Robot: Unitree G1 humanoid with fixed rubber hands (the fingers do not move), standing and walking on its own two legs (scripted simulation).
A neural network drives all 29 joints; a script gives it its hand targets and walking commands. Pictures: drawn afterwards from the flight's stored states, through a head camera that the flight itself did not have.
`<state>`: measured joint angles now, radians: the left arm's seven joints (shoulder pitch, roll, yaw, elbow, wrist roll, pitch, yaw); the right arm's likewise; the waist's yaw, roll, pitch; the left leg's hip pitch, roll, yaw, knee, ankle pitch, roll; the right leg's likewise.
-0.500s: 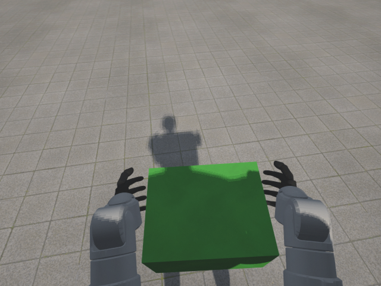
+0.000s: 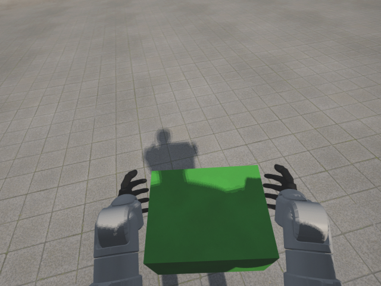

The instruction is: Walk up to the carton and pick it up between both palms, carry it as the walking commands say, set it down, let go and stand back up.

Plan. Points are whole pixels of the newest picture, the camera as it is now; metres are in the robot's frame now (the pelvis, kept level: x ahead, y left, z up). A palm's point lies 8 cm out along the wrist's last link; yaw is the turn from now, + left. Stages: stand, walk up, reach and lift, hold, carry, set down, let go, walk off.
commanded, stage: carry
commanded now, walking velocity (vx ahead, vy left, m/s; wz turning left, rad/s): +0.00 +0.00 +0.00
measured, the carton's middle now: (207, 220) +0.29 +0.00 -0.01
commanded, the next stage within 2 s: hold in 1.48 s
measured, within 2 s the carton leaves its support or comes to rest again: neither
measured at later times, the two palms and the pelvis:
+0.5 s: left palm (121, 200) +0.29 +0.17 +0.08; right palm (275, 192) +0.30 -0.14 +0.07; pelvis +0.01 +0.01 +0.00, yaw +0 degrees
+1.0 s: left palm (119, 196) +0.30 +0.18 +0.08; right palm (272, 188) +0.31 -0.14 +0.08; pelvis +0.03 +0.02 +0.00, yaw +0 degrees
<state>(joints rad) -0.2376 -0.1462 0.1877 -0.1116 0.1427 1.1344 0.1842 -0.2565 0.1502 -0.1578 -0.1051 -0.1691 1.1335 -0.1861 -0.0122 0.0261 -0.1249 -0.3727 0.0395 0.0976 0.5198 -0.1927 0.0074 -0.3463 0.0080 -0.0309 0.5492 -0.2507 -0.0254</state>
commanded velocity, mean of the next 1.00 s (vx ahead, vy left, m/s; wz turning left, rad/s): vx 0.00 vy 0.00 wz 0.00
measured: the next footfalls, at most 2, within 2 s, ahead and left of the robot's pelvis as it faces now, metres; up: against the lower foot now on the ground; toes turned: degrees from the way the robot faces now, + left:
none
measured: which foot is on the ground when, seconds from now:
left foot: down 0.00-1.00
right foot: down 0.00-1.00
